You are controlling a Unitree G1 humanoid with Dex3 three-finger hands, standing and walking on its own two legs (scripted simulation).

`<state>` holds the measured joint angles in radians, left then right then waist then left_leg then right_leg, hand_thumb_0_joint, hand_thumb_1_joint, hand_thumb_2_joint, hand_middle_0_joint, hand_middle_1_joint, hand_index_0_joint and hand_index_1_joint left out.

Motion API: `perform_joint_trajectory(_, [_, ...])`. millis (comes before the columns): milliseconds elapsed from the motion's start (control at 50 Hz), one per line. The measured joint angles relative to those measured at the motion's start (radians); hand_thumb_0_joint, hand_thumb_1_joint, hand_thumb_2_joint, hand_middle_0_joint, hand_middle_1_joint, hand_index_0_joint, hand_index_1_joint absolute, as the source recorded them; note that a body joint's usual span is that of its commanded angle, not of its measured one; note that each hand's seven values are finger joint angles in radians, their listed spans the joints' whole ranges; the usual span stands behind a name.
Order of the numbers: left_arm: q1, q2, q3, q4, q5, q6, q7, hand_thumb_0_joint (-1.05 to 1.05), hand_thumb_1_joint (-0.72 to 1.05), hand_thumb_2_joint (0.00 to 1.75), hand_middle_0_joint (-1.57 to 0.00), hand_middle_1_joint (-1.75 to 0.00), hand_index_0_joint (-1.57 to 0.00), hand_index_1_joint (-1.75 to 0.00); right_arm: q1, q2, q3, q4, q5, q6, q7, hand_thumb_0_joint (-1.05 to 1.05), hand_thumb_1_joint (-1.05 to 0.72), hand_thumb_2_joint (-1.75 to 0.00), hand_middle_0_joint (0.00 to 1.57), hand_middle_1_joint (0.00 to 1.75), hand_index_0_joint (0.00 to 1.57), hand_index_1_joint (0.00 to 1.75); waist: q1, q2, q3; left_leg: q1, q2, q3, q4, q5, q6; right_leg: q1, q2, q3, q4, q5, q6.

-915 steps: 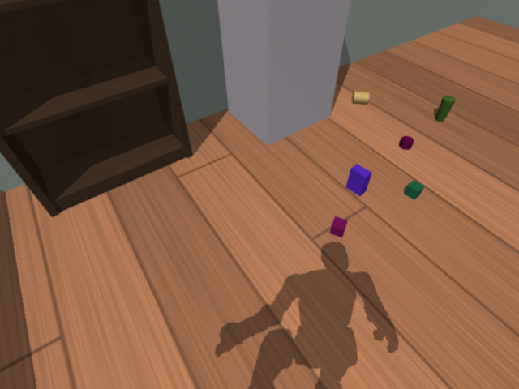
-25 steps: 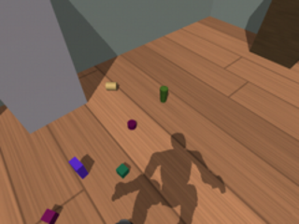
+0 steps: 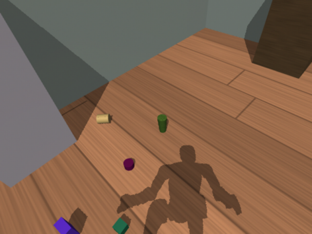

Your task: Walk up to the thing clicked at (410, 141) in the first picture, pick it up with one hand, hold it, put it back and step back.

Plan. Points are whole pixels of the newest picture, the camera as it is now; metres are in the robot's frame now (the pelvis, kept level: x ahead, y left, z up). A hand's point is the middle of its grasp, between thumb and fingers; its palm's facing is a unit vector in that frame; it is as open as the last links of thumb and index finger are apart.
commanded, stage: walk up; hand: left
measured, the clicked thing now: (128, 164) +0.76 +0.23 -0.73
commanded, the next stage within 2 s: none
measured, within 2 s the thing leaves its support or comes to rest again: neither
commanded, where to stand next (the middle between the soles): +0.41 +0.04 m, yaw +2 degrees
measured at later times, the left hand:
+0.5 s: hand out of the picture +0.17 +0.29 -0.15, palm faces +0.05 -0.93 -0.37, open 7.4 cm
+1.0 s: hand (74, 183) +0.34 +0.29 -0.11, palm faces +0.00 -0.89 -0.46, open 7.4 cm
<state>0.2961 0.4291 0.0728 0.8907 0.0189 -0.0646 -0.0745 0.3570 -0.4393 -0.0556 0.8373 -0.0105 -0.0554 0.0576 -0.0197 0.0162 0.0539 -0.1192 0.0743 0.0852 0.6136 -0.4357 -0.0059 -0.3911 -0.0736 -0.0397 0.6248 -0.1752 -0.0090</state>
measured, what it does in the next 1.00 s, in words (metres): walks ahead: left foot, then right foot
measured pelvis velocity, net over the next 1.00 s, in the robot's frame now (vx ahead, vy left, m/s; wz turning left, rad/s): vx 0.29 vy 0.00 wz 0.04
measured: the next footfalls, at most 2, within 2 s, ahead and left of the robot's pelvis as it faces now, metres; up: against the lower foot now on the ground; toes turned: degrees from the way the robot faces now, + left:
left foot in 0.46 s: +0.30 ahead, +0.14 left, +0.00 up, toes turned +7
right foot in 0.88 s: +0.41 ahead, -0.10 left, +0.00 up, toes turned +1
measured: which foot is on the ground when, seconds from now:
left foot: down 0.00-0.02, up 0.04-0.44, down 0.46-0.90, up 0.92-1.00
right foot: down 0.00-0.50, up 0.52-0.86, down 0.88-1.00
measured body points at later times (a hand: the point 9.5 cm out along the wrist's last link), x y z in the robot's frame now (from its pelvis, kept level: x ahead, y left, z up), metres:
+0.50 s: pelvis +0.17 +0.01 +0.00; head +0.19 +0.03 +0.45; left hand +0.17 +0.34 -0.12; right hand +0.29 -0.30 -0.10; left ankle +0.26 +0.13 -0.72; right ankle +0.10 -0.12 -0.71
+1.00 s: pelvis +0.29 +0.00 +0.00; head +0.33 -0.03 +0.45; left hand +0.34 +0.33 -0.08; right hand +0.37 -0.30 -0.14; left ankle +0.27 +0.13 -0.68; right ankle +0.37 -0.10 -0.72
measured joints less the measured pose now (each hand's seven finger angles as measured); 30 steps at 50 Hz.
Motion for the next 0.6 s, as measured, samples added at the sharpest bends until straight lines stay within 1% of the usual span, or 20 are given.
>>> perform_joint_trajectory(20, [-0.006, -0.007, 0.003, -0.001, 0.003, -0.008, 0.005, 0.01, 0.9, 0.9, -0.2, -0.3, -0.2, -0.3, -0.002, -0.005, -0.003, 0.009, 0.0, 0.006, -0.004, 0.01, -0.9, -0.9, 0.21, 0.31, 0.21, 0.3, 0.0, 0.03, 0.004, -0.025, 0.025, -0.023, 0.081, -0.019, 0.024, 0.006, 0.018, -0.023, 0.03, -0.031, -0.002])
perform_joint_trajectory(40, [-0.009, -0.011, 0.003, -0.008, 0.004, -0.017, 0.012, 0.01, 0.9, 0.9, -0.2, -0.3, -0.2, -0.3, -0.005, -0.002, -0.004, 0.019, 0.0, 0.014, -0.009, 0.01, -0.9, -0.9, 0.21, 0.3, 0.21, 0.3, 0.003, 0.041, 0.006, -0.067, 0.019, -0.06, 0.188, -0.027, 0.033, 0.012, 0.022, -0.037, 0.055, -0.063, -0.006])
perform_joint_trajectory(60, [-0.01, -0.014, 0.0, -0.016, 0.001, -0.024, 0.017, 0.01, 0.9, 0.9, -0.2, -0.3, -0.2, -0.3, -0.011, 0.002, -0.001, 0.028, -0.001, 0.023, -0.012, 0.01, -0.9, -0.9, 0.21, 0.3, 0.21, 0.3, 0.014, 0.039, 0.008, -0.11, -0.005, -0.082, 0.293, -0.04, 0.037, 0.02, 0.018, -0.037, 0.067, -0.085, -0.01])
perform_joint_trajectory(100, [-0.002, -0.027, -0.008, -0.028, -0.008, -0.029, 0.023, 0.01, 0.9, 0.9, -0.2, -0.3, -0.2, -0.3, -0.03, 0.005, 0.008, 0.042, -0.001, 0.032, -0.012, 0.01, -0.91, -0.9, 0.2, 0.3, 0.21, 0.3, 0.038, 0.033, 0.012, -0.193, -0.044, -0.09, 0.437, -0.027, 0.039, 0.053, 0.013, -0.027, 0.042, -0.095, -0.018])
perform_joint_trajectory(140, [0.011, -0.044, -0.019, -0.029, -0.015, -0.03, 0.03, 0.01, 0.9, 0.9, -0.2, -0.3, -0.2, -0.3, -0.05, 0.0, 0.009, 0.043, 0.009, 0.028, -0.01, 0.01, -0.91, -0.9, 0.2, 0.3, 0.21, 0.3, 0.047, 0.045, 0.02, -0.264, -0.058, -0.106, 0.479, 0.025, 0.042, 0.105, 0.017, -0.028, -0.025, -0.079, -0.015])
perform_joint_trajectory(220, [0.045, -0.052, -0.031, -0.027, -0.015, -0.028, 0.036, 0.01, 0.9, 0.9, -0.2, -0.3, -0.2, -0.3, -0.074, 0.001, 0.002, 0.024, 0.01, 0.025, 0.002, 0.01, -0.91, -0.9, 0.2, 0.3, 0.21, 0.3, 0.052, 0.056, 0.026, -0.36, -0.045, -0.128, 0.407, 0.127, 0.03, 0.185, 0.033, -0.037, -0.127, -0.064, -0.023])
perform_joint_trajectory(280, [0.061, -0.046, -0.029, -0.032, -0.01, -0.025, 0.037, 0.01, 0.9, 0.9, -0.21, -0.3, -0.2, -0.3, -0.08, 0.006, -0.004, 0.021, 0.002, 0.032, 0.012, 0.01, -0.91, -0.9, 0.2, 0.3, 0.21, 0.3, 0.05, 0.053, 0.029, -0.388, -0.031, -0.133, 0.29, 0.174, 0.014, 0.229, 0.043, -0.055, -0.164, -0.077, -0.025])
perform_joint_trajectory(320, [0.066, -0.038, -0.025, -0.04, -0.007, -0.025, 0.037, 0.01, 0.9, 0.9, -0.21, -0.3, -0.2, -0.3, -0.082, 0.011, -0.006, 0.025, -0.005, 0.037, 0.018, 0.01, -0.91, -0.9, 0.2, 0.3, 0.2, 0.3, 0.052, 0.046, 0.032, -0.387, -0.02, -0.122, 0.199, 0.199, 0.009, 0.251, 0.047, -0.067, -0.168, -0.097, -0.022])
perform_joint_trajectory(380, [0.071, -0.023, -0.02, -0.052, -0.006, -0.026, 0.039, 0.01, 0.89, 0.9, -0.21, -0.3, -0.2, -0.3, -0.091, 0.019, -0.006, 0.032, -0.011, 0.04, 0.025, 0.01, -0.91, -0.9, 0.2, 0.3, 0.2, 0.3, 0.059, 0.03, 0.041, -0.358, -0.007, -0.095, 0.07, 0.239, 0.013, 0.277, 0.051, -0.083, -0.146, -0.143, -0.01])
perform_joint_trajectory(440, [0.078, -0.008, -0.02, -0.053, -0.008, -0.019, 0.042, 0.01, 0.9, 0.9, -0.21, -0.3, -0.2, -0.3, -0.101, 0.027, -0.006, 0.033, -0.014, 0.035, 0.03, 0.01, -0.91, -0.9, 0.2, 0.3, 0.2, 0.3, 0.061, 0.009, 0.037, -0.302, -0.009, -0.066, -0.017, 0.253, 0.031, 0.294, 0.046, -0.095, -0.095, -0.209, 0.007])
perform_joint_trajectory(460, [0.081, -0.002, -0.021, -0.051, -0.009, -0.015, 0.043, 0.01, 0.9, 0.9, -0.21, -0.3, -0.2, -0.3, -0.103, 0.03, -0.006, 0.03, -0.015, 0.029, 0.03, 0.01, -0.91, -0.9, 0.2, 0.3, 0.21, 0.3, 0.059, -0.003, 0.034, -0.279, -0.017, -0.059, -0.041, 0.279, 0.033, 0.294, 0.037, -0.096, -0.065, -0.239, 0.014])
perform_joint_trajectory(480, [0.078, 0.007, -0.02, -0.047, -0.01, -0.01, 0.046, 0.01, 0.9, 0.9, -0.21, -0.3, -0.2, -0.3, -0.113, 0.04, -0.007, 0.03, -0.017, 0.022, 0.027, 0.01, -0.91, -0.9, 0.2, 0.3, 0.21, 0.3, 0.058, -0.035, 0.04, -0.268, -0.038, -0.045, -0.034, 0.29, 0.03, 0.287, 0.01, -0.088, -0.016, -0.272, 0.011])
perform_joint_trajectory(500, [0.074, 0.009, -0.02, -0.041, -0.012, -0.003, 0.05, 0.01, 0.9, 0.9, -0.2, -0.3, -0.2, -0.3, -0.121, 0.046, -0.006, 0.023, -0.022, 0.013, 0.025, 0.01, -0.91, -0.9, 0.2, 0.3, 0.21, 0.3, 0.059, -0.061, 0.047, -0.26, -0.054, -0.025, -0.014, 0.27, 0.031, 0.26, -0.016, -0.069, 0.068, -0.286, -0.004])
perform_joint_trajectory(520, [0.069, 0.001, -0.021, -0.034, -0.015, 0.006, 0.053, 0.01, 0.9, 0.9, -0.2, -0.3, -0.2, -0.3, -0.126, 0.045, -0.005, 0.01, -0.023, 0.004, 0.021, 0.01, -0.91, -0.9, 0.2, 0.3, 0.21, 0.3, 0.054, -0.063, 0.05, -0.256, -0.056, -0.018, 0.008, 0.244, 0.033, 0.217, -0.01, -0.036, 0.173, -0.292, -0.014])
perform_joint_trajectory(560, [0.056, -0.013, -0.034, -0.022, -0.015, 0.018, 0.057, 0.01, 0.9, 0.9, -0.2, -0.3, -0.2, -0.3, -0.125, 0.045, -0.005, -0.013, -0.008, -0.008, 0.014, 0.01, -0.91, -0.9, 0.21, 0.3, 0.21, 0.3, 0.034, -0.045, 0.053, -0.236, -0.046, -0.028, 0.019, 0.214, 0.043, 0.127, 0.031, 0.0, 0.371, -0.324, -0.03])
perform_joint_trajectory(600, [0.043, -0.013, -0.043, -0.018, -0.017, 0.021, 0.055, 0.01, 0.9, 0.9, -0.2, -0.3, -0.2, -0.3, -0.114, 0.054, 0.001, -0.024, 0.003, -0.009, 0.004, 0.01, -0.91, -0.89, 0.21, 0.3, 0.21, 0.3, 0.022, -0.045, 0.053, -0.194, -0.043, -0.031, -0.019, 0.214, 0.045, 0.046, 0.049, 0.024, 0.473, -0.299, -0.036])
